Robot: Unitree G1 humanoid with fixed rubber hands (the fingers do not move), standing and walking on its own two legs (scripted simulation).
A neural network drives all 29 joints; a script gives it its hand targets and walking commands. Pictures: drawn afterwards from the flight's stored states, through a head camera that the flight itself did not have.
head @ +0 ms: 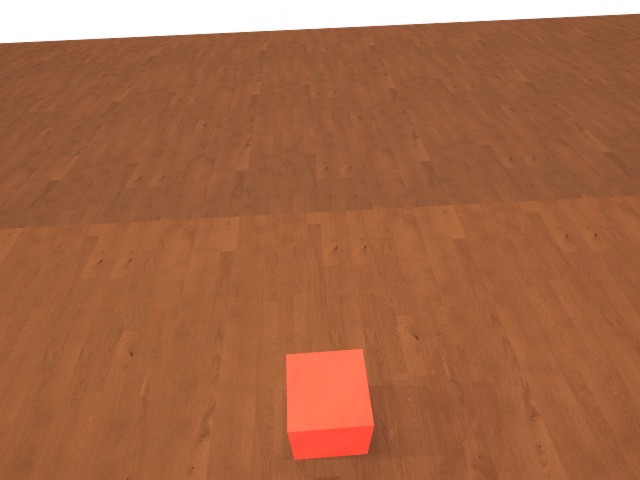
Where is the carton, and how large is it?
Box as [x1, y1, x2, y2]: [287, 349, 373, 459]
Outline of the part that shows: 361,349 287,355 287,432 295,459 359,454 367,452 373,422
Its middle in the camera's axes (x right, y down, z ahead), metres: +0.02 +0.47 +1.09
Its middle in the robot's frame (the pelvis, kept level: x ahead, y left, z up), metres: +0.46 +0.03 -0.65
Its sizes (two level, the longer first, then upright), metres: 0.210 0.200 0.250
